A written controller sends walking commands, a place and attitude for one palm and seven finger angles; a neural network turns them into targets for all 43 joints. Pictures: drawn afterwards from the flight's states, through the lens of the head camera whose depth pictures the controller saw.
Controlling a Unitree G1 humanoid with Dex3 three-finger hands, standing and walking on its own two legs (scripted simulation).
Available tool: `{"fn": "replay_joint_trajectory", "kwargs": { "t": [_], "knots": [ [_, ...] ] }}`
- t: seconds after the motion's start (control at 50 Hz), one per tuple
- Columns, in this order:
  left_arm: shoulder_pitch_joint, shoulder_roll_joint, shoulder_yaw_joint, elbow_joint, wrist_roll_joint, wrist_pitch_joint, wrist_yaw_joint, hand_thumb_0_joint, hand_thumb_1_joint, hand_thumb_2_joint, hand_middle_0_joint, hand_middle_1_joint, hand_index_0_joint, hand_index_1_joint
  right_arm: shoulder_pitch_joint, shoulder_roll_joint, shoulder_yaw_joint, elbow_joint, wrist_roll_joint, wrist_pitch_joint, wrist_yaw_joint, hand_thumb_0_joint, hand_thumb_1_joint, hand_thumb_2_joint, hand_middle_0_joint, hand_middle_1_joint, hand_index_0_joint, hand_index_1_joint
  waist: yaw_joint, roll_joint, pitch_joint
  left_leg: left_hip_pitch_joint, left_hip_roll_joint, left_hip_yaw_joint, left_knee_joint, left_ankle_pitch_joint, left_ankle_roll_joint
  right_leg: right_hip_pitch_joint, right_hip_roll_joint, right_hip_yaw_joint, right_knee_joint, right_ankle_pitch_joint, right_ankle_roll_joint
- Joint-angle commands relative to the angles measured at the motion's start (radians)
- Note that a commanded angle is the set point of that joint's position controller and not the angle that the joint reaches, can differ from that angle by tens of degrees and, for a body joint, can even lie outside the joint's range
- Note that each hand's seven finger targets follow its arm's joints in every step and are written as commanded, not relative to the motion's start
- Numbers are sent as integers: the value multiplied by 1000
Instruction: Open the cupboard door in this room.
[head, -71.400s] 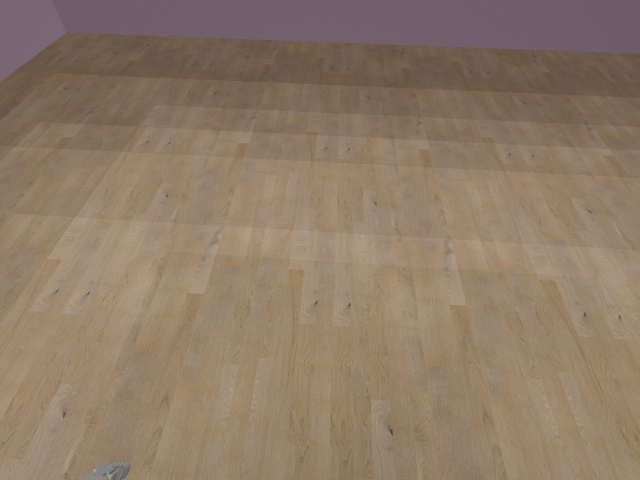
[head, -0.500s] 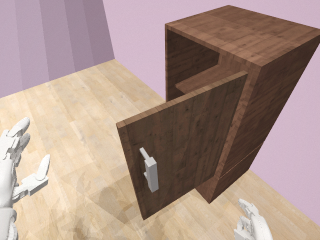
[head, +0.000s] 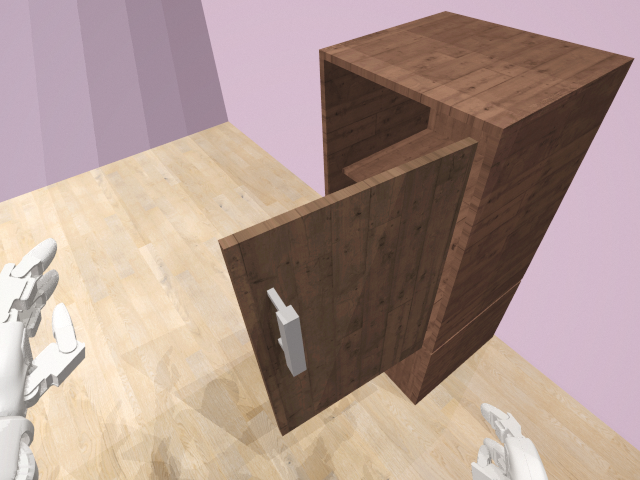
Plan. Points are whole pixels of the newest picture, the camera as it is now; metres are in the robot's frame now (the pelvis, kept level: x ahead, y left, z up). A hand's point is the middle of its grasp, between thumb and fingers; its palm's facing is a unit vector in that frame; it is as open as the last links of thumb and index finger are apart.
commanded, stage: step back with the hand held close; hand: left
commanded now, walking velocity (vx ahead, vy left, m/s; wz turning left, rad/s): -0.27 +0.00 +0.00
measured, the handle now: (285, 332) +0.31 +0.10 +0.00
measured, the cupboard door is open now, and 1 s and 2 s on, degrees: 84 84 84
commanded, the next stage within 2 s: stop stepping back and stand still in 1.24 s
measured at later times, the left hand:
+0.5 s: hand (37, 390) +0.14 +0.28 +0.15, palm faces +0.38 -0.77 -0.52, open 7.4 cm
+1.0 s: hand out of the picture +0.07 +0.29 +0.16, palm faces +0.48 -0.72 -0.50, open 7.4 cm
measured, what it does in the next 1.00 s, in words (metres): walks backwards: right foot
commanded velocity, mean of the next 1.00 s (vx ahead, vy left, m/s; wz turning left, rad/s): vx -0.30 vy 0.00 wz -0.01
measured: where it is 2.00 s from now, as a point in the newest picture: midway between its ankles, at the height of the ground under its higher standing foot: outside the picture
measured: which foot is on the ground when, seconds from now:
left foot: down 0.00-1.00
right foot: down 0.00-0.84, up 0.86-0.96, down 0.98-1.00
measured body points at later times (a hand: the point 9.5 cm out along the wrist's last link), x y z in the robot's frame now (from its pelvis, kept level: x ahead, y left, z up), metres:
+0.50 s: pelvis -0.06 +0.02 -0.01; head -0.04 +0.02 +0.44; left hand +0.12 +0.31 +0.18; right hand +0.12 -0.23 -0.09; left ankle -0.02 +0.11 -0.74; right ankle +0.00 -0.10 -0.74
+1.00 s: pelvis -0.12 +0.02 -0.02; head -0.10 +0.03 +0.43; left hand +0.04 +0.33 +0.18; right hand +0.06 -0.21 -0.11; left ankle -0.02 +0.11 -0.74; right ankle -0.09 -0.10 -0.74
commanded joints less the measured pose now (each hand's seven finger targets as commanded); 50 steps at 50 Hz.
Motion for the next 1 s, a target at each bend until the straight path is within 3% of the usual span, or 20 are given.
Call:
{"fn": "replay_joint_trajectory", "kwargs": {
  "t": [0.0,0.02,0.06,0.1,0.18,0.24,0.32,0.36,0.38,0.5,0.56,0.64,0.72,0.76,0.82,0.88,0.9,0.92,0.96,0.98],
  "knots": [
    [-234,340,264,-290,11,-119,34,0,900,900,-200,-300,-200,-300,-122,-119,-38,-192,8,-53,-17,0,-900,-900,200,300,200,300,-49,-65,2,-98,21,-42,-20,115,32,-93,-76,139,-125,164,8],
    [-112,260,213,-181,11,-115,22,0,900,900,-200,-300,-200,-300,-113,-106,-42,-173,3,-35,-17,0,-900,-900,200,300,200,300,-54,-127,-16,-84,14,-44,8,120,32,-98,-99,135,-132,177,5],
    [-32,212,164,-193,15,-121,12,0,900,900,-200,-300,-200,-300,-117,-111,-47,-187,0,-12,-10,0,-900,-900,200,300,200,300,-58,-102,-57,-79,17,-31,23,155,28,-104,-111,129,-113,220,6],
    [4,206,157,-224,17,-130,16,0,900,900,-200,-300,-200,-300,-113,-118,-51,-195,-1,0,-13,0,-900,-900,200,300,200,300,-59,-15,-108,-87,33,-35,5,242,20,-64,-107,101,-55,301,5],
    [52,259,211,-274,15,-130,31,0,900,900,-200,-300,-200,-300,-117,-121,-65,-217,2,25,-20,0,-900,-900,200,300,200,300,-53,-41,-196,-106,52,-47,7,373,14,-4,-94,80,19,415,12],
    [72,257,211,-291,14,-128,37,0,900,900,-200,-300,-200,-300,-113,-114,-69,-237,10,38,-23,0,-900,-900,200,300,200,300,-59,-72,-204,-131,59,-45,17,366,13,-19,-94,89,44,435,17],
    [95,262,220,-309,17,-133,48,0,900,900,-200,-300,-200,-300,-113,-114,-73,-245,11,40,-29,0,-900,-900,200,300,200,300,-56,-29,-189,-194,71,-62,-1,289,20,-33,-84,93,67,341,19],
    [88,262,222,-317,20,-138,51,0,900,900,-200,-300,-200,-300,-109,-118,-73,-248,12,37,-28,0,-900,-900,200,300,200,300,-58,-34,-161,-256,79,-75,-19,190,29,-42,-76,103,68,252,22],
    [83,271,229,-323,23,-142,55,0,900,900,-200,-300,-200,-300,-111,-125,-74,-244,9,34,-30,0,-900,-900,200,300,200,300,-55,-1,-147,-293,79,-88,-35,135,35,-37,-74,103,69,206,20],
    [55,252,224,-332,45,-168,65,0,900,900,-200,-300,-200,-300,-88,-129,-70,-251,8,5,-31,0,-900,-900,200,300,200,300,-65,-12,-81,-518,104,-133,-93,-249,71,-4,-59,123,112,-2,28],
    [28,249,225,-333,54,-180,68,0,900,900,-200,-300,-200,-300,-72,-135,-72,-248,3,-10,-28,0,-900,-900,200,300,200,300,-71,-28,-63,-557,99,-136,-61,-323,75,-42,-67,147,101,-100,23],
    [10,255,229,-353,58,-192,76,0,900,900,-200,-300,-200,-300,-61,-132,-70,-239,-1,-25,-28,0,-900,-900,200,300,200,300,-75,-44,-67,-514,80,-134,1,-339,67,-131,-83,179,54,-203,10],
    [15,261,233,-386,50,-203,84,0,900,900,-200,-300,-200,-300,-53,-127,-66,-222,-3,-38,-27,0,-900,-900,200,300,200,300,-80,-37,-89,-427,63,-133,34,-281,49,-211,-93,177,35,-191,-1],
    [27,263,247,-394,51,-209,86,0,900,900,-200,-300,-200,-300,-55,-129,-66,-218,-5,-45,-28,0,-900,-900,200,300,200,300,-77,19,-107,-490,100,-173,-49,-317,62,-134,-55,140,117,-142,16],
    [38,244,256,-371,66,-212,80,0,900,900,-200,-300,-200,-300,-74,-133,-72,-223,-5,-51,-29,0,-900,-900,200,300,200,300,-64,121,-111,-700,215,-273,-202,-444,112,78,31,83,371,2,42],
    [27,269,281,-339,74,-217,68,0,900,900,-200,-300,-200,-300,-85,-130,-83,-219,-10,-56,-25,0,-900,-900,200,300,200,300,-62,78,-76,-748,245,-285,-174,-420,140,91,49,113,410,-7,40],
    [24,248,262,-334,69,-219,62,0,900,900,-200,-300,-200,-300,-86,-123,-80,-215,-15,-58,-21,0,-900,-900,200,300,200,300,-66,50,-46,-741,235,-285,-160,-397,137,66,47,125,375,-33,33],
    [39,246,258,-323,59,-219,58,0,900,900,-200,-300,-200,-300,-74,-118,-80,-204,-15,-60,-14,0,-900,-900,200,300,200,300,-69,12,-50,-643,200,-247,-95,-290,116,-7,25,155,274,17,15],
    [32,255,229,-355,37,-226,54,0,900,900,-200,-300,-200,-300,-69,-103,-77,-185,-9,-65,-2,0,-900,-900,200,300,200,300,-85,-65,-122,-346,81,-122,69,-35,37,-206,-74,283,89,194,-30],
    [9,269,222,-383,39,-228,56,0,900,900,-200,-300,-200,-300,-70,-96,-80,-168,-8,-62,-2,0,-900,-900,200,300,200,300,-86,-116,-173,-266,44,-68,156,-14,8,-254,-132,332,38,207,-43]
  ]
}}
